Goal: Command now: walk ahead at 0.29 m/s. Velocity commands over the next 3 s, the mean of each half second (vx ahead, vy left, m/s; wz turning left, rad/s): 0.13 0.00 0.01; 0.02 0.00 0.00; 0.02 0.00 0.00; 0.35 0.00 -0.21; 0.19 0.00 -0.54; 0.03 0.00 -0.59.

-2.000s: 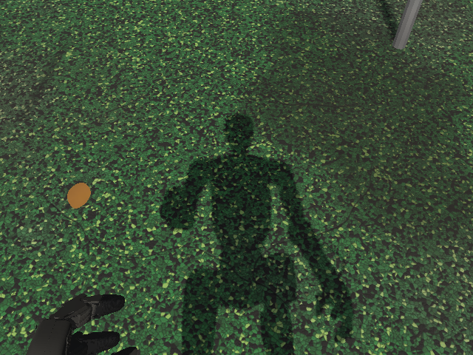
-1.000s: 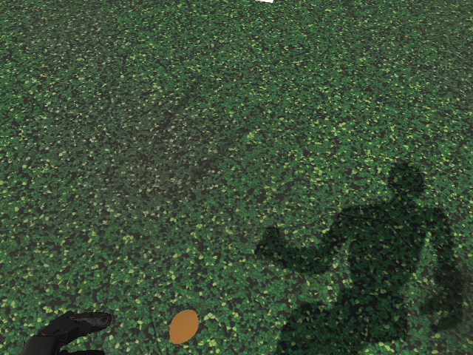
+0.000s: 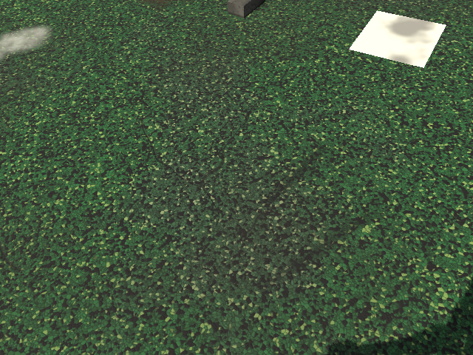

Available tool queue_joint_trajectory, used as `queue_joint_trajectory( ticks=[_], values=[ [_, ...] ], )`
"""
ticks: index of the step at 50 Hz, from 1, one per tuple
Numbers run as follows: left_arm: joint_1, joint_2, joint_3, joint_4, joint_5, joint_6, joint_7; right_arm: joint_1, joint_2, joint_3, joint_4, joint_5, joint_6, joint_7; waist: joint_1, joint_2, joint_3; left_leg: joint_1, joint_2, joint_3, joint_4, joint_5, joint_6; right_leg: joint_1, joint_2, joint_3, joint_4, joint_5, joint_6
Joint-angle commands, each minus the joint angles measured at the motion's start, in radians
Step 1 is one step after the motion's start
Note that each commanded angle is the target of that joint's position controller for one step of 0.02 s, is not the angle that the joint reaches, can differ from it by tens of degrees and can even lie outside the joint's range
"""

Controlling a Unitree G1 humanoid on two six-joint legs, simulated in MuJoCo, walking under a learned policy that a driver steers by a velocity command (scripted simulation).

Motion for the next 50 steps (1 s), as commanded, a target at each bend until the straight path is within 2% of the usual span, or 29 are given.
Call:
queue_joint_trajectory(
  ticks=[1,3,5,6,8,10,12,13,14,15,16,17,18,19,20,22,24,25,26,27,28,29,30,32,34,41,50],
  values=[
    [-0.032,0.147,0.029,-0.053,0.004,-0.01,0.015,-0.035,-0.063,-0.022,-0.073,-0.015,-0.014,-0.005,-0.018,-0.149,0.013,-0.172,0.044,-0.008,-0.031,0.1,-0.037,0.149,-0.224,0.21,-0.222,0.54,-0.13],
    [-0.026,0.144,0.029,-0.039,0.001,0.001,0.029,-0.067,-0.024,-0.009,-0.079,-0.011,-0.007,-0.007,-0.019,-0.127,-0.008,-0.118,0.031,0.011,-0.156,0.159,-0.058,0.145,-0.191,0.114,-0.201,0.722,-0.119],
    [-0.015,0.153,0.03,-0.027,-0.004,0.014,0.04,-0.12,0.008,0.004,-0.086,-0.008,-0.004,-0.003,-0.001,-0.133,-0.014,-0.044,0.016,0.026,-0.31,0.247,-0.061,0.132,-0.167,0.061,-0.194,0.738,-0.102],
    [-0.001,0.16,0.032,-0.018,-0.005,0.019,0.044,-0.149,0.01,0.006,-0.089,-0.007,-0.003,0.0,0.012,-0.138,-0.015,-0.016,0.006,0.031,-0.369,0.285,-0.061,0.136,-0.167,0.055,-0.19,0.727,-0.1],
    [0.021,0.17,0.035,-0.001,-0.007,0.029,0.045,-0.184,-0.004,0.003,-0.093,-0.004,-0.003,0.008,0.027,-0.137,-0.016,0.021,-0.006,0.025,-0.439,0.324,-0.057,0.157,-0.189,0.071,-0.175,0.7,-0.111],
    [0.014,0.171,0.038,0.01,-0.013,0.037,0.044,-0.202,-0.022,-0.001,-0.096,-0.006,-0.007,0.014,0.025,-0.137,-0.006,0.04,-0.01,0.013,-0.485,0.298,-0.035,0.18,-0.215,0.099,-0.145,0.684,-0.119],
    [-0.013,0.169,0.04,0.014,-0.023,0.045,0.045,-0.171,-0.045,-0.01,-0.083,-0.014,-0.013,0.018,-0.008,-0.127,-0.013,0.107,-0.023,0.017,-0.564,0.292,0.002,0.196,-0.217,0.118,-0.075,0.668,-0.105],
    [-0.02,0.163,0.039,0.016,-0.026,0.046,0.045,-0.115,-0.063,-0.019,-0.059,-0.022,-0.017,0.014,-0.04,-0.106,-0.039,0.213,-0.037,0.028,-0.649,0.392,0.027,0.186,-0.184,0.11,-0.007,0.668,-0.079],
    [0.01,0.146,0.033,0.017,-0.009,0.039,0.044,-0.062,-0.121,-0.033,-0.046,-0.032,-0.019,0.004,-0.049,-0.051,-0.1,0.377,0.034,-0.038,-0.638,0.724,0.065,0.124,-0.13,0.084,0.089,0.586,-0.034],
    [0.109,0.087,0.013,0.019,0.017,0.025,0.036,-0.024,-0.166,-0.038,-0.044,-0.048,-0.012,-0.003,-0.005,0.082,-0.226,0.669,0.204,-0.205,-0.534,1.057,0.186,-0.073,-0.06,0.06,0.253,0.256,0.025],
    [0.132,0.059,-0.002,0.041,0.01,0.029,0.033,0.006,-0.075,-0.016,-0.03,-0.045,0.005,-0.004,-0.04,0.168,-0.323,0.724,0.328,-0.34,-0.561,1.066,0.309,-0.147,-0.01,0.073,0.427,-0.283,0.072],
    [0.071,0.108,0.012,0.033,-0.012,0.046,0.029,-0.01,-0.023,0.004,-0.019,-0.026,0.013,0.002,-0.05,0.141,-0.277,0.648,0.314,-0.365,-0.614,0.852,0.306,-0.19,-0.023,0.107,0.509,-0.467,0.092],
    [0.024,0.124,0.02,0.021,-0.022,0.065,0.035,-0.072,-0.028,0.005,-0.017,-0.016,0.017,0.006,-0.038,0.094,-0.184,0.546,0.279,-0.334,-0.662,0.631,0.263,-0.226,-0.046,0.107,0.539,-0.459,0.101],
    [-0.003,0.121,0.024,0.019,-0.019,0.085,0.046,-0.134,-0.036,0.006,-0.022,-0.016,0.018,0.007,-0.022,0.064,-0.113,0.439,0.25,-0.3,-0.705,0.479,0.229,-0.224,-0.061,0.099,0.509,-0.421,0.111],
    [-0.005,0.114,0.026,0.019,-0.012,0.102,0.055,-0.196,-0.054,0.001,-0.025,-0.019,0.019,0.006,0.003,0.069,-0.065,0.331,0.22,-0.261,-0.746,0.362,0.197,-0.177,-0.077,0.097,0.437,-0.366,0.12],
    [0.031,0.084,0.021,0.04,-0.004,0.117,0.067,-0.252,-0.066,-0.005,-0.018,-0.032,0.027,0.002,0.032,0.113,-0.049,0.195,0.162,-0.187,-0.78,0.251,0.166,-0.04,-0.061,0.059,0.305,-0.24,0.127],
    [0.068,0.063,0.018,0.065,0.004,0.114,0.063,-0.26,-0.051,-0.001,0.0,-0.026,0.034,-0.005,0.049,0.104,-0.078,0.156,0.128,-0.128,-0.768,0.15,0.146,0.078,-0.045,0.026,0.156,-0.032,0.11],
    [0.067,0.062,0.019,0.071,0.011,0.113,0.059,-0.251,-0.042,0.001,0.014,-0.018,0.037,-0.007,0.05,0.093,-0.08,0.137,0.109,-0.108,-0.761,0.041,0.121,0.125,-0.036,0.014,0.09,0.049,0.095],
    [0.041,0.075,0.019,0.061,0.025,0.113,0.056,-0.222,-0.02,0.009,0.035,-0.015,0.036,-0.007,0.038,0.065,-0.059,0.117,0.083,-0.093,-0.756,-0.085,0.073,0.135,-0.051,0.032,0.041,0.088,0.076],
    [0.002,0.106,0.022,0.036,0.028,0.112,0.059,-0.196,-0.015,0.013,0.053,-0.023,0.037,-0.007,0.012,0.027,-0.011,0.103,0.054,-0.079,-0.738,-0.177,0.029,0.097,-0.102,0.088,-0.021,0.041,0.048],
    [-0.034,0.158,0.034,0.039,0.012,0.112,0.064,-0.181,-0.02,0.008,0.054,-0.025,0.041,-0.01,-0.033,-0.085,0.047,0.178,0.002,-0.026,-0.722,-0.143,-0.009,-0.071,-0.104,0.098,-0.047,-0.189,0.013],
    [-0.069,0.128,0.028,0.036,0.009,0.102,0.065,-0.206,-0.025,0.009,0.06,-0.03,0.041,-0.015,-0.027,-0.11,0.076,0.266,-0.007,-0.017,-0.674,-0.064,-0.024,-0.165,-0.093,0.103,-0.086,-0.287,0.01],
    [-0.086,0.1,0.021,0.04,0.013,0.089,0.066,-0.203,-0.026,0.007,0.068,-0.027,0.038,-0.018,-0.034,-0.122,0.077,0.304,-0.007,-0.015,-0.644,0.004,-0.019,-0.181,-0.095,0.106,-0.105,-0.264,0.024],
    [-0.09,0.092,0.019,0.051,0.011,0.067,0.062,-0.182,-0.031,0.004,0.096,-0.022,0.036,-0.023,-0.035,-0.121,0.056,0.324,-0.005,-0.014,-0.614,0.119,-0.001,-0.134,-0.089,0.099,-0.097,-0.137,0.044],
    [-0.058,0.091,0.018,0.069,0.004,0.055,0.059,-0.169,-0.028,0.004,0.123,-0.019,0.033,-0.021,-0.025,-0.091,0.024,0.332,-0.002,-0.012,-0.603,0.217,0.006,-0.075,-0.083,0.089,-0.07,-0.032,0.047],
    [-0.036,0.086,0.015,0.101,-0.003,0.066,0.059,-0.162,-0.033,0.002,0.202,-0.009,0.043,-0.021,-0.014,-0.045,-0.004,0.361,0.0,-0.007,-0.584,0.355,0.0,0.001,-0.067,0.066,-0.042,0.152,0.038],
    [-0.035,0.073,0.012,0.131,-0.004,0.072,0.057,-0.164,-0.045,0.002,0.284,-0.006,0.059,-0.033,-0.02,-0.041,0.007,0.384,0.003,-0.007,-0.589,0.373,-0.005,0.023,-0.059,0.053,-0.055,0.212,0.035]
  ],
)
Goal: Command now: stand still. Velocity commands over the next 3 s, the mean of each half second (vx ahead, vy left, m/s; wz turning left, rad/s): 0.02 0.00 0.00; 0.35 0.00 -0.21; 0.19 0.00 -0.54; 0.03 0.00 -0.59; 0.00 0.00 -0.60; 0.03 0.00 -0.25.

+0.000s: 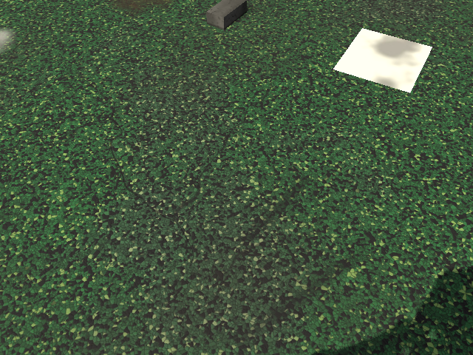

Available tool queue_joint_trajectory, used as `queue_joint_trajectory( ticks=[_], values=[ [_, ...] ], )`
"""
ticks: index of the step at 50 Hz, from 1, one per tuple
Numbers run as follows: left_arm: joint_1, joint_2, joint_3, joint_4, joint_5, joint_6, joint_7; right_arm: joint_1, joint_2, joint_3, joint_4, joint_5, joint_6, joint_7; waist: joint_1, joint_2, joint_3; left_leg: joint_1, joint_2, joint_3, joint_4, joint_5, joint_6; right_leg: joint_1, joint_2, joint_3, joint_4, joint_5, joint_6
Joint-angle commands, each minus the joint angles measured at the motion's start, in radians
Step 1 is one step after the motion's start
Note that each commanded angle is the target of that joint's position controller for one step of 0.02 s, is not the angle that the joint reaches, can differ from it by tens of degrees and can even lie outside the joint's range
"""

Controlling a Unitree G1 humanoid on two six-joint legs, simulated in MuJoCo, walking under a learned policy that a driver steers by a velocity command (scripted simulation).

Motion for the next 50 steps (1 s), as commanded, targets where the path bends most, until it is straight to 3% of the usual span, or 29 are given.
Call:
queue_joint_trajectory(
  ticks=[1,21,23,25,26,27,28,29,31,33,34,35,36,37,39,41,43,46,50],
  values=[
    [0.046,0.113,0.021,-0.015,0.0,-0.004,0.003,-0.008,-0.105,-0.017,-0.013,0.001,-0.004,-0.006,0.0,-0.005,-0.051,0.123,0.023,-0.023,-0.03,0.269,0.038,-0.082,-0.041,0.033,-0.093,0.296,-0.013],
    [0.108,0.084,0.009,0.033,0.002,-0.007,0.012,0.0,-0.091,-0.009,0.082,0.0,0.001,-0.011,-0.009,-0.005,-0.008,0.1,0.018,-0.021,-0.062,0.164,0.03,-0.113,-0.028,0.019,-0.131,0.151,-0.01],
    [0.139,0.095,0.015,0.047,-0.005,-0.002,0.017,0.021,-0.082,-0.008,0.096,0.004,0.003,-0.012,-0.005,-0.029,-0.011,0.077,-0.026,0.026,-0.023,-0.096,0.032,-0.121,-0.024,0.029,-0.156,-0.117,-0.035],
    [0.143,0.145,0.033,0.028,-0.015,-0.002,0.024,-0.002,-0.084,-0.011,0.082,0.007,-0.007,-0.009,0.011,-0.094,0.064,-0.066,-0.063,0.07,0.083,-0.308,0.038,-0.152,-0.099,0.148,-0.226,-0.427,-0.103],
    [0.17,0.176,0.045,0.027,-0.022,-0.009,0.024,-0.033,-0.071,-0.009,0.064,0.007,-0.023,-0.002,0.027,-0.148,0.098,-0.143,-0.062,0.089,0.18,-0.271,0.039,-0.138,-0.186,0.264,-0.288,-0.512,-0.15],
    [0.175,0.204,0.058,0.026,-0.028,-0.02,0.024,-0.048,-0.054,-0.005,0.049,0.01,-0.04,0.008,0.032,-0.187,0.132,-0.191,-0.023,0.065,0.277,-0.214,0.05,-0.144,-0.28,0.378,-0.332,-0.527,-0.203],
    [0.168,0.194,0.059,0.021,-0.027,-0.031,0.023,-0.05,-0.051,-0.005,0.041,0.017,-0.055,0.018,0.025,-0.18,0.157,-0.245,0.015,0.039,0.326,-0.216,0.064,-0.131,-0.328,0.425,-0.346,-0.484,-0.23],
    [0.156,0.174,0.057,0.014,-0.025,-0.04,0.02,-0.049,-0.052,-0.007,0.035,0.026,-0.068,0.027,0.016,-0.169,0.169,-0.283,0.038,0.022,0.329,-0.257,0.079,-0.101,-0.335,0.418,-0.335,-0.418,-0.228],
    [0.106,0.162,0.058,-0.007,-0.037,-0.046,0.012,0.012,-0.048,-0.009,0.046,0.036,-0.088,0.038,-0.032,-0.138,0.151,-0.162,0.037,0.045,0.139,-0.238,0.103,-0.115,-0.277,0.303,-0.273,-0.299,-0.176],
    [0.076,0.15,0.053,-0.027,-0.039,-0.045,0.002,0.199,-0.069,-0.032,0.129,0.026,-0.092,0.038,-0.099,-0.074,0.075,0.192,-0.042,0.094,-0.004,-0.059,0.08,-0.274,-0.155,0.167,-0.116,-0.123,-0.128],
    [0.041,0.107,0.038,-0.048,-0.031,-0.051,-0.004,0.339,-0.134,-0.054,0.153,0.018,-0.095,0.032,-0.156,0.092,0.019,0.347,0.107,-0.133,-0.117,-0.132,0.117,-0.39,-0.056,0.054,0.19,0.018,-0.075],
    [0.04,0.043,0.025,-0.095,-0.034,-0.068,0.002,0.471,-0.249,-0.076,0.164,0.017,-0.105,0.039,-0.177,0.344,-0.067,0.479,0.348,-0.585,-0.296,-0.264,0.255,-0.593,0.071,-0.011,0.523,-0.185,-0.028],
    [0.025,0.086,0.039,-0.095,-0.058,-0.081,0.003,0.417,-0.166,-0.044,0.155,-0.002,-0.126,0.041,-0.139,0.192,-0.03,0.41,0.405,-0.68,-0.318,-0.327,0.286,-0.653,0.038,0.153,0.727,-0.227,-0.048],
    [0.033,0.094,0.043,-0.094,-0.076,-0.088,-0.005,0.329,-0.114,-0.027,0.122,0.002,-0.139,0.038,-0.093,0.129,0.044,0.36,0.385,-0.556,-0.318,-0.319,0.249,-0.709,-0.008,0.191,0.78,-0.126,-0.081],
    [0.043,0.098,0.055,-0.078,-0.06,-0.092,-0.009,0.218,-0.073,-0.01,0.083,0.006,-0.144,0.044,-0.045,0.082,0.081,0.297,0.3,-0.303,-0.331,-0.115,0.162,-0.682,-0.068,0.181,0.707,0.061,-0.103],
    [0.044,0.091,0.066,-0.07,-0.052,-0.077,-0.023,0.242,-0.037,0.002,0.084,-0.008,-0.137,0.04,-0.039,0.106,0.055,0.275,0.221,-0.106,-0.32,0.121,0.108,-0.605,-0.086,0.138,0.642,0.147,-0.096],
    [0.016,0.056,0.063,-0.083,-0.046,-0.059,-0.036,0.286,-0.06,0.002,0.09,-0.017,-0.134,0.027,-0.042,0.076,0.049,0.274,0.217,-0.031,-0.326,0.259,0.122,-0.621,-0.086,0.11,0.627,0.189,-0.07],
    [-0.105,0.031,0.051,-0.152,-0.043,-0.052,-0.042,0.271,-0.095,0.0,0.068,-0.025,-0.127,0.01,-0.046,0.048,0.091,0.234,0.219,0.046,-0.368,0.321,0.134,-0.66,-0.088,0.084,0.478,0.272,-0.043],
    [-0.257,0.015,0.032,-0.234,-0.034,-0.054,-0.065,0.317,-0.119,-0.004,0.057,-0.013,-0.118,-0.005,-0.078,0.046,0.118,0.231,0.221,0.152,-0.383,0.388,0.122,-0.603,-0.076,-0.028,0.275,0.355,-0.051]
  ],
)
Over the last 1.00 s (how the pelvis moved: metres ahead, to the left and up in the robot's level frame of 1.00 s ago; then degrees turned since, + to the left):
0.18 -0.01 -0.01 0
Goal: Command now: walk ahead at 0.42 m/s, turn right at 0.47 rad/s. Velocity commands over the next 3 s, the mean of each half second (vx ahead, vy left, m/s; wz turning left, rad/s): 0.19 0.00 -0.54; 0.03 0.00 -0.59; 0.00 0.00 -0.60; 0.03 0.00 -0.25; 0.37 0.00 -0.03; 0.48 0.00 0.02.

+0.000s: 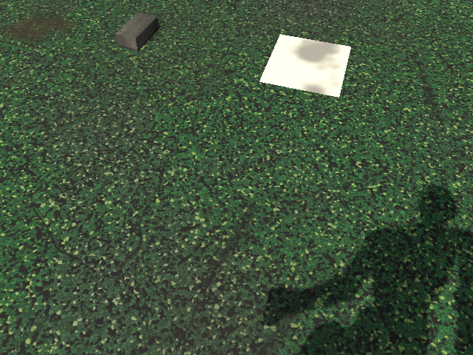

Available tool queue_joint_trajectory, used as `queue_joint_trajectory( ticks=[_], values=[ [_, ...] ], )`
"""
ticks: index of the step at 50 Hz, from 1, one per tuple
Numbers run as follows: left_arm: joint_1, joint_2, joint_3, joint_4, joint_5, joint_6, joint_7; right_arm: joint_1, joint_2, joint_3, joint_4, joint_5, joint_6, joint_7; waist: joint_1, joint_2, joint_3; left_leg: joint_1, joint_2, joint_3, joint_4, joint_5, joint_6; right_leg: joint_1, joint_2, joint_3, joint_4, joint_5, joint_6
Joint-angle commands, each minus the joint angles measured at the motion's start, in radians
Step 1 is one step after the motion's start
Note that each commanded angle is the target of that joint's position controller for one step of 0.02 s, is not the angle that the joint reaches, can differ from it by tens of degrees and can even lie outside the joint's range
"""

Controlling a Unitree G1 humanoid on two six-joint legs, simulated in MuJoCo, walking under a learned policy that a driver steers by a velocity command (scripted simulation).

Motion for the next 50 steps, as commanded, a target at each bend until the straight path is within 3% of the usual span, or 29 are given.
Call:
queue_joint_trajectory(
  ticks=[1,2,4,6,7,8,9,10,11,12,13,14,16,18,23,26,29,31,32,33,34,35,36,37,38,39,42,47,50],
  values=[
    [-0.192,-0.002,-0.017,-0.133,0.007,-0.014,-0.024,0.016,-0.176,-0.028,-0.046,0.009,0.002,-0.016,0.0,0.07,0.165,-0.12,0.272,-0.03,-0.067,0.597,0.064,-0.023,0.017,-0.087,-0.131,0.041,-0.011],
    [-0.209,0.0,-0.017,-0.15,0.009,-0.015,-0.033,0.017,-0.185,-0.03,-0.051,0.011,0.011,-0.02,0.007,0.076,0.162,-0.108,0.273,-0.003,-0.021,0.73,0.056,0.01,0.038,-0.122,-0.164,0.026,-0.02],
    [-0.153,0.033,0.0,-0.162,0.016,-0.015,-0.046,0.002,-0.22,-0.039,-0.07,0.017,0.028,-0.033,0.062,0.129,0.087,-0.078,0.28,0.027,0.134,1.091,0.038,0.149,0.105,-0.178,-0.174,-0.026,-0.046],
    [0.061,0.114,0.039,-0.12,0.014,-0.011,-0.051,-0.057,-0.252,-0.049,-0.109,0.02,0.041,-0.04,0.178,0.175,-0.054,-0.1,0.283,0.011,0.405,1.222,0.025,0.402,0.159,-0.165,-0.201,-0.041,-0.098],
    [0.187,0.174,0.068,-0.092,0.017,-0.007,-0.039,-0.104,-0.253,-0.05,-0.136,0.025,0.038,-0.035,0.257,0.148,-0.112,-0.193,0.238,0.012,0.621,1.065,-0.009,0.598,0.159,-0.112,-0.321,0.066,-0.135],
    [0.223,0.237,0.077,-0.079,0.023,0.005,-0.008,-0.075,-0.173,-0.03,-0.169,-0.005,0.022,-0.018,0.207,-0.072,-0.189,-0.454,0.119,0.001,0.978,0.196,-0.06,0.858,-0.022,0.134,-0.304,0.393,-0.193],
    [0.16,0.31,0.073,-0.14,0.068,-0.004,-0.003,0.064,-0.095,-0.006,-0.2,-0.004,-0.008,0.002,0.09,-0.207,-0.396,-0.713,-0.052,-0.189,1.324,-0.392,-0.097,1.093,-0.307,0.666,-0.311,0.773,-0.437],
    [0.174,0.254,0.067,-0.15,0.064,-0.001,-0.004,-0.007,-0.178,-0.028,-0.213,0.023,-0.026,0.017,0.157,-0.065,-0.479,-0.718,-0.003,-0.346,1.369,-0.316,-0.08,1.023,-0.289,0.631,-0.414,0.623,-0.44],
    [0.081,0.204,0.055,-0.165,0.042,-0.008,-0.005,-0.107,-0.186,-0.033,-0.257,0.05,-0.026,0.014,0.131,-0.021,-0.303,-0.778,0.036,-0.32,1.305,-0.222,-0.063,0.872,-0.227,0.492,-0.453,0.467,-0.379],
    [0.006,0.168,0.046,-0.176,0.017,-0.011,-0.005,-0.134,-0.187,-0.039,-0.256,0.037,-0.015,0.0,0.087,0.082,-0.165,-0.778,0.079,-0.297,1.219,-0.155,-0.069,0.691,-0.162,0.384,-0.497,0.367,-0.312],
    [-0.031,0.145,0.038,-0.188,0.014,-0.011,-0.003,-0.132,-0.208,-0.051,-0.255,0.024,0.003,-0.014,0.06,0.096,-0.116,-0.728,0.103,-0.295,1.155,-0.121,-0.073,0.561,-0.13,0.332,-0.518,0.326,-0.284],
    [-0.037,0.141,0.036,-0.191,0.026,-0.008,-0.003,-0.121,-0.22,-0.061,-0.262,0.02,0.024,-0.019,0.037,0.078,-0.094,-0.657,0.115,-0.298,1.103,-0.1,-0.076,0.453,-0.102,0.29,-0.541,0.3,-0.271],
    [-0.023,0.164,0.042,-0.188,0.04,-0.01,0.002,-0.116,-0.188,-0.061,-0.288,0.007,0.048,-0.029,0.018,0.021,-0.093,-0.604,0.105,-0.281,1.007,-0.067,-0.092,0.354,-0.065,0.248,-0.546,0.35,-0.266],
    [0.0,0.188,0.05,-0.19,0.041,-0.005,0.016,-0.148,-0.177,-0.06,-0.314,-0.002,0.058,-0.039,0.023,-0.015,-0.119,-0.623,0.087,-0.279,0.91,-0.022,-0.11,0.355,-0.045,0.234,-0.528,0.38,-0.256],
    [0.016,0.201,0.052,-0.215,0.019,0.039,0.053,-0.284,-0.186,-0.06,-0.379,0.007,0.081,-0.046,0.064,-0.068,-0.138,-0.683,0.061,-0.315,0.699,0.088,-0.134,0.401,-0.017,0.326,-0.525,-0.048,-0.189],
    [0.027,0.206,0.054,-0.224,0.023,0.053,0.065,-0.34,-0.189,-0.058,-0.406,0.012,0.07,-0.036,0.087,-0.102,-0.114,-0.668,0.038,-0.33,0.576,0.096,-0.131,0.419,-0.012,0.389,-0.519,-0.177,-0.173],
    [0.043,0.205,0.054,-0.236,0.026,0.063,0.068,-0.34,-0.2,-0.059,-0.415,0.019,0.047,-0.023,0.092,-0.123,-0.126,-0.603,0.01,-0.328,0.475,0.041,-0.119,0.466,-0.023,0.443,-0.46,-0.036,-0.171],
    [0.028,0.198,0.05,-0.253,0.019,0.071,0.069,-0.292,-0.206,-0.063,-0.408,0.025,0.034,-0.011,0.061,-0.131,-0.138,-0.509,0.003,-0.319,0.329,0.067,-0.097,0.492,-0.013,0.477,-0.407,0.094,-0.149],
    [0.012,0.189,0.045,-0.264,0.011,0.077,0.072,-0.244,-0.214,-0.068,-0.395,0.026,0.028,-0.005,0.029,-0.124,-0.136,-0.412,0.018,-0.304,0.187,0.181,-0.08,0.47,0.017,0.465,-0.369,0.09,-0.116],
    [0.041,0.148,0.032,-0.272,0.014,0.081,0.074,-0.216,-0.261,-0.081,-0.392,0.014,0.028,-0.005,0.039,-0.05,-0.166,-0.268,0.15,-0.383,0.14,0.281,-0.035,0.384,0.072,0.413,-0.266,-0.085,-0.065],
    [0.123,0.096,0.023,-0.284,0.018,0.077,0.07,-0.273,-0.348,-0.097,-0.413,-0.011,0.044,-0.013,0.128,0.244,-0.155,-0.153,0.371,-0.616,0.15,0.588,0.101,0.181,0.241,0.214,-0.065,-0.496,0.0],
    [0.109,0.188,0.046,-0.292,0.027,0.062,0.064,-0.233,-0.3,-0.091,-0.416,-0.035,0.051,-0.009,0.087,0.326,-0.166,-0.158,0.474,-0.76,0.134,0.702,0.238,0.064,0.24,0.154,0.163,-0.659,0.05],
    [0.125,0.249,0.067,-0.275,0.025,0.06,0.06,-0.259,-0.254,-0.08,-0.438,-0.023,0.053,-0.009,0.09,0.225,-0.153,-0.167,0.452,-0.67,0.157,0.698,0.238,0.046,0.19,0.157,0.298,-0.593,0.076],
    [0.127,0.244,0.072,-0.254,0.018,0.07,0.062,-0.289,-0.221,-0.073,-0.447,-0.009,0.057,-0.01,0.094,0.163,-0.128,-0.185,0.375,-0.552,0.176,0.661,0.189,0.041,0.173,0.137,0.348,-0.526,0.098],
    [0.13,0.222,0.07,-0.245,0.017,0.084,0.066,-0.306,-0.207,-0.068,-0.454,0.003,0.063,-0.012,0.096,0.141,-0.11,-0.192,0.325,-0.48,0.183,0.611,0.153,0.03,0.161,0.125,0.386,-0.475,0.117],
    [0.127,0.195,0.063,-0.249,0.015,0.095,0.064,-0.311,-0.205,-0.065,-0.455,0.008,0.068,-0.015,0.093,0.147,-0.093,-0.213,0.306,-0.434,0.177,0.611,0.148,0.03,0.154,0.108,0.416,-0.438,0.132],
    [0.058,0.138,0.043,-0.3,0.004,0.1,0.055,-0.282,-0.223,-0.072,-0.454,0.0,0.086,-0.025,0.059,0.202,-0.068,-0.205,0.272,-0.336,0.137,0.565,0.164,0.034,0.127,0.029,0.299,-0.367,0.155],
    [0.01,0.121,0.031,-0.356,0.014,0.097,0.034,-0.276,-0.278,-0.096,-0.461,0.008,0.098,-0.024,0.031,0.225,-0.104,-0.205,0.327,-0.276,0.13,0.54,0.185,0.179,0.064,-0.025,0.057,-0.358,0.141],
    [0.017,0.14,0.041,-0.37,0.014,0.105,0.019,-0.283,-0.294,-0.104,-0.461,0.023,0.095,-0.01,0.034,0.235,-0.096,-0.229,0.347,-0.255,0.142,0.482,0.173,0.267,0.065,-0.064,-0.073,-0.346,0.107]
  ],
)
Over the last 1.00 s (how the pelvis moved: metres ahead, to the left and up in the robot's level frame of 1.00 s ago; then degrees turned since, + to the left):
0.16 0.04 0.00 -8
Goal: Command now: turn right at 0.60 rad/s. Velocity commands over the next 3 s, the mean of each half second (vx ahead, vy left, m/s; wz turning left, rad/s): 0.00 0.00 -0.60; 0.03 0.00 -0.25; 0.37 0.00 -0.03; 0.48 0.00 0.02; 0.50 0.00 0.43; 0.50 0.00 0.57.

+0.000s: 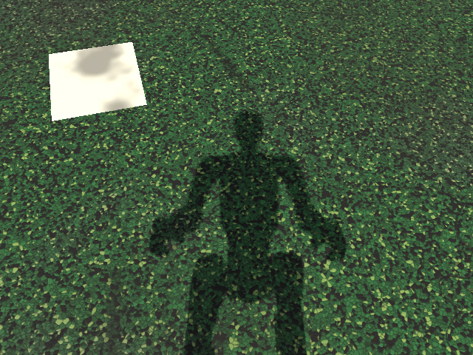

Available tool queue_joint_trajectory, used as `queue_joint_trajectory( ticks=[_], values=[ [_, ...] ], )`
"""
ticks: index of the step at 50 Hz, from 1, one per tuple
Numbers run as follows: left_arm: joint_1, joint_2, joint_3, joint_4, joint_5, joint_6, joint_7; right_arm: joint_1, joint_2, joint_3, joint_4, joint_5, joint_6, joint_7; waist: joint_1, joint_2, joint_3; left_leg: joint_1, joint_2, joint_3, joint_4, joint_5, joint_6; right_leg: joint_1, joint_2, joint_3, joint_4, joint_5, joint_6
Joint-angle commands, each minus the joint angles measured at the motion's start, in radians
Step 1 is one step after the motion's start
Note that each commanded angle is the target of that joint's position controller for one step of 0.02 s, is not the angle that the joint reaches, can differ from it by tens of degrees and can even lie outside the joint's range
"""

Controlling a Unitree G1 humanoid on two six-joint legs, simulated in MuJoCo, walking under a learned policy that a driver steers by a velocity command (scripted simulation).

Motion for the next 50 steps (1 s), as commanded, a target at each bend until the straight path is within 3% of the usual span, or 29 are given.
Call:
queue_joint_trajectory(
  ticks=[1,3,4,5,6,7,8,9,10,13,17,24,27,28,29,30,31,33,34,36,39,41,43,44,45,46,47,48,50],
  values=[
    [-0.023,0.085,0.027,-0.102,0.0,-0.008,-0.015,-0.014,-0.211,-0.061,-0.06,0.017,-0.014,0.007,-0.011,0.217,-0.136,0.137,0.242,-0.139,-0.081,0.348,0.21,0.057,0.007,-0.056,-0.141,0.024,-0.039],
    [0.037,0.081,0.036,-0.086,0.0,-0.007,-0.023,-0.03,-0.208,-0.062,-0.056,0.035,-0.014,0.009,0.03,0.196,-0.138,0.098,0.226,-0.098,-0.001,0.287,0.157,0.179,0.035,-0.09,-0.343,0.158,-0.091],
    [0.083,0.102,0.048,-0.069,0.001,-0.009,-0.017,0.018,-0.172,-0.054,-0.035,0.033,-0.016,0.013,0.039,0.137,-0.148,0.022,0.191,-0.048,0.091,0.204,0.096,0.305,0.05,-0.065,-0.436,0.258,-0.123],
    [0.122,0.198,0.075,-0.075,0.0,-0.015,-0.002,0.05,-0.115,-0.038,-0.041,-0.002,-0.015,0.02,0.028,-0.1,-0.16,-0.193,0.094,0.055,0.346,-0.079,-0.003,0.481,-0.127,0.192,-0.49,0.551,-0.193],
    [0.113,0.285,0.081,-0.11,0.027,-0.028,0.003,-0.015,-0.081,-0.02,-0.109,-0.035,-0.018,0.016,0.028,-0.318,-0.155,-0.455,-0.045,0.016,0.595,-0.483,-0.068,0.503,-0.363,0.516,-0.471,0.814,-0.402],
    [0.141,0.242,0.072,-0.102,0.05,-0.053,-0.007,-0.085,-0.136,-0.037,-0.121,-0.012,-0.023,0.009,0.1,-0.213,-0.219,-0.454,-0.048,-0.127,0.744,-0.478,-0.062,0.447,-0.369,0.518,-0.508,0.715,-0.472],
    [0.092,0.215,0.058,-0.093,0.046,-0.069,-0.006,-0.089,-0.157,-0.045,-0.118,0.007,-0.02,0.007,0.065,-0.174,-0.165,-0.46,-0.032,-0.151,0.776,-0.389,-0.046,0.406,-0.302,0.42,-0.513,0.624,-0.413],
    [0.03,0.188,0.052,-0.094,0.027,-0.072,0.001,-0.065,-0.161,-0.051,-0.096,0.004,-0.016,0.0,0.034,-0.126,-0.137,-0.458,-0.02,-0.159,0.749,-0.296,-0.042,0.375,-0.238,0.35,-0.508,0.548,-0.348],
    [-0.012,0.16,0.04,-0.1,0.01,-0.068,0.007,-0.054,-0.169,-0.056,-0.087,-0.005,-0.011,-0.007,0.019,-0.12,-0.127,-0.444,-0.017,-0.161,0.724,-0.238,-0.047,0.348,-0.207,0.318,-0.504,0.545,-0.314],
    [-0.027,0.151,0.03,-0.104,0.018,-0.058,0.021,-0.012,-0.139,-0.051,-0.08,-0.006,-0.013,0.002,-0.003,-0.115,-0.163,-0.355,-0.058,-0.142,0.71,-0.139,-0.065,0.3,-0.163,0.282,-0.5,0.588,-0.313],
    [-0.001,0.17,0.037,-0.095,0.013,-0.052,0.032,-0.058,-0.105,-0.035,-0.1,-0.002,-0.016,0.008,0.023,-0.121,-0.154,-0.333,-0.078,-0.157,0.489,-0.117,-0.074,0.327,-0.15,0.334,-0.489,0.474,-0.313],
    [-0.024,0.189,0.044,-0.101,0.008,-0.037,0.018,-0.057,-0.118,-0.038,-0.118,0.013,-0.036,0.031,0.036,-0.15,-0.146,-0.173,-0.123,-0.174,0.236,-0.169,-0.049,0.284,-0.138,0.492,-0.453,0.442,-0.31],
    [-0.064,0.167,0.035,-0.106,-0.007,-0.029,0.023,0.023,-0.115,-0.042,-0.097,0.009,-0.049,0.042,-0.015,-0.141,-0.168,-0.005,-0.11,-0.149,-0.04,0.029,-0.015,0.266,-0.088,0.484,-0.386,0.44,-0.248],
    [-0.029,0.13,0.024,-0.102,0.0,-0.03,0.027,0.036,-0.149,-0.05,-0.098,-0.005,-0.049,0.039,-0.002,-0.082,-0.187,0.105,-0.01,-0.217,-0.082,0.14,0.02,0.194,-0.043,0.44,-0.324,0.293,-0.193],
    [0.029,0.075,0.007,-0.103,0.017,-0.035,0.026,-0.004,-0.221,-0.058,-0.122,-0.026,-0.043,0.034,0.061,0.169,-0.181,0.179,0.188,-0.429,-0.106,0.347,0.121,0.053,0.094,0.275,-0.138,-0.025,-0.126],
    [-0.002,0.142,0.029,-0.113,0.016,-0.045,0.03,0.008,-0.208,-0.056,-0.116,-0.049,-0.044,0.038,0.035,0.292,-0.138,0.111,0.317,-0.61,-0.141,0.427,0.298,-0.058,0.157,0.181,0.058,-0.296,-0.072],
    [0.022,0.207,0.052,-0.09,0.019,-0.049,0.032,-0.012,-0.178,-0.047,-0.128,-0.033,-0.048,0.038,0.034,0.201,-0.121,0.09,0.318,-0.575,-0.138,0.388,0.327,-0.074,0.117,0.193,0.235,-0.268,-0.041],
    [0.043,0.174,0.053,-0.043,0.011,-0.035,0.034,-0.062,-0.135,-0.033,-0.132,-0.005,-0.046,0.031,0.052,0.131,-0.093,0.089,0.196,-0.414,-0.109,0.301,0.24,-0.093,0.108,0.191,0.32,-0.159,-0.006],
    [0.041,0.147,0.045,-0.037,0.012,-0.028,0.035,-0.068,-0.123,-0.026,-0.13,0.004,-0.044,0.029,0.045,0.133,-0.084,0.095,0.178,-0.382,-0.101,0.329,0.23,-0.099,0.106,0.191,0.326,-0.119,0.009],
    [0.023,0.089,0.025,-0.038,0.008,-0.027,0.03,-0.055,-0.105,-0.016,-0.119,-0.002,-0.036,0.026,0.036,0.15,-0.094,0.1,0.127,-0.298,-0.097,0.371,0.222,-0.045,0.094,0.141,0.217,-0.082,0.025],
    [-0.027,0.033,-0.005,-0.051,0.015,-0.033,0.023,-0.032,-0.124,-0.02,-0.106,-0.002,-0.022,0.026,0.002,0.206,-0.128,0.13,0.11,-0.26,-0.075,0.387,0.219,0.081,0.038,0.051,-0.069,-0.095,0.029],
    [-0.023,0.055,0.0,-0.042,0.006,-0.036,0.019,0.005,-0.152,-0.027,-0.094,0.005,-0.013,0.027,-0.016,0.221,-0.134,0.139,0.125,-0.287,-0.061,0.379,0.228,0.145,0.043,0.018,-0.215,-0.046,0.022],
    [0.036,0.057,0.003,-0.008,0.01,-0.039,0.014,0.004,-0.141,-0.018,-0.086,0.02,-0.01,0.03,0.021,0.196,-0.124,0.098,0.112,-0.28,-0.034,0.355,0.197,0.271,0.053,-0.006,-0.483,0.173,-0.014],
    [0.039,0.077,0.004,-0.008,0.019,-0.041,0.015,0.046,-0.127,-0.011,-0.072,0.021,-0.019,0.032,0.015,0.165,-0.126,0.051,0.101,-0.277,-0.034,0.304,0.149,0.357,0.029,0.038,-0.544,0.273,-0.043],
    [0.07,0.114,0.006,-0.013,0.028,-0.042,0.021,0.062,-0.094,0.003,-0.071,-0.002,-0.034,0.04,0.009,0.072,-0.178,-0.025,0.062,-0.231,0.006,0.138,0.08,0.477,-0.066,0.137,-0.514,0.399,-0.08],
    [0.056,0.159,0.016,0.008,0.034,-0.039,0.022,0.092,-0.046,0.017,-0.076,-0.02,-0.046,0.046,-0.046,-0.12,-0.178,-0.054,-0.054,-0.1,0.039,-0.092,0.017,0.418,-0.112,0.188,-0.458,0.224,-0.153],
    [0.059,0.131,0.017,0.0,0.026,-0.041,0.012,0.023,-0.069,0.016,-0.083,-0.021,-0.049,0.043,0.016,-0.156,-0.148,-0.043,-0.092,-0.042,0.125,-0.172,-0.018,0.326,-0.123,0.237,-0.513,-0.097,-0.211],
    [0.078,0.136,0.016,0.002,0.032,-0.047,0.008,-0.034,-0.096,0.006,-0.095,-0.004,-0.052,0.041,0.054,-0.162,-0.068,-0.117,-0.112,-0.019,0.204,-0.198,-0.022,0.285,-0.15,0.31,-0.588,-0.302,-0.237],
    [0.118,0.154,0.018,0.023,0.026,-0.067,0.015,-0.068,-0.103,-0.004,-0.116,0.019,-0.059,0.036,0.075,-0.223,0.055,-0.24,-0.093,-0.05,0.316,-0.258,0.007,0.249,-0.217,0.433,-0.665,-0.361,-0.283]
  ],
)
Over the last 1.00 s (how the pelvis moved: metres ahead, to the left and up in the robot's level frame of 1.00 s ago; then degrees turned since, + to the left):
0.25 -0.01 0.01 -35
